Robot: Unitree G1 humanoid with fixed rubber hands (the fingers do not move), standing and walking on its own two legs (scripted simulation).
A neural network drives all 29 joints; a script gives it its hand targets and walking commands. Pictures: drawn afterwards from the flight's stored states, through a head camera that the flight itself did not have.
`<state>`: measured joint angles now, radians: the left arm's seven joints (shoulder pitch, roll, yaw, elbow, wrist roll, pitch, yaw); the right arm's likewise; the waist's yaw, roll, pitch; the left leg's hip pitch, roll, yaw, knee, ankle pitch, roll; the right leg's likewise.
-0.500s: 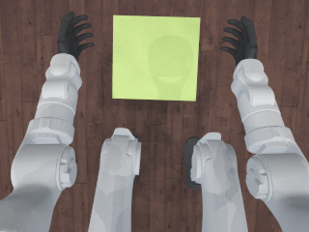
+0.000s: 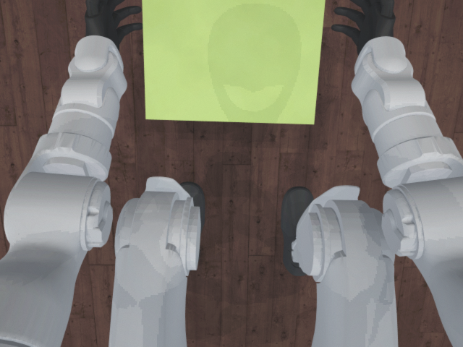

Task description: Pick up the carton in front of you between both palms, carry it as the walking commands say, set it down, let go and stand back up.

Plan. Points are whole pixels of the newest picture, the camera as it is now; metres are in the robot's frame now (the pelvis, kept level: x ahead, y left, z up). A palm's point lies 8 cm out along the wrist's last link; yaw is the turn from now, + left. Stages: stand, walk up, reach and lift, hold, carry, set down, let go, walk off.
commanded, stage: reach and lift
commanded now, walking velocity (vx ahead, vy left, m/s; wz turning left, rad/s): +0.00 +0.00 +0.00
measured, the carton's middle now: (231, 56) +0.50 +0.05 -0.25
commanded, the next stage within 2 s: none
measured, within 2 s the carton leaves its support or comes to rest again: leaves its support in 0.60 s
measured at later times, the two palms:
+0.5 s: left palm (124, 33) +0.51 +0.19 -0.17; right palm (348, 33) +0.52 -0.11 -0.17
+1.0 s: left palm (55, 19) +0.48 +0.19 -0.02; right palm (424, 18) +0.50 -0.11 -0.01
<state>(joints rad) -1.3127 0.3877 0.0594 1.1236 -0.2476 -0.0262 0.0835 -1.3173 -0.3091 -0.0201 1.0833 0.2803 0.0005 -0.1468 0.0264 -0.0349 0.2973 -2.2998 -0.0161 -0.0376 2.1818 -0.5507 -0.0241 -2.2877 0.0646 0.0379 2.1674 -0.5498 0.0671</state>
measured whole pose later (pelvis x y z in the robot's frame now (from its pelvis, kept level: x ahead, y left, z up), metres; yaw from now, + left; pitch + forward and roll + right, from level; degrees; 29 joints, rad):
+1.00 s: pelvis +0.00 -0.01 +0.06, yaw +2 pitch +39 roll -1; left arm -1.07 0.12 0.33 0.86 0.07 0.27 0.07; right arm -1.05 -0.02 -0.41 0.81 -0.07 0.24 -0.15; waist 0.03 -0.04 -0.08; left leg -2.15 -0.09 -0.08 1.99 -0.53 -0.07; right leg -2.14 0.13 0.07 1.99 -0.55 0.08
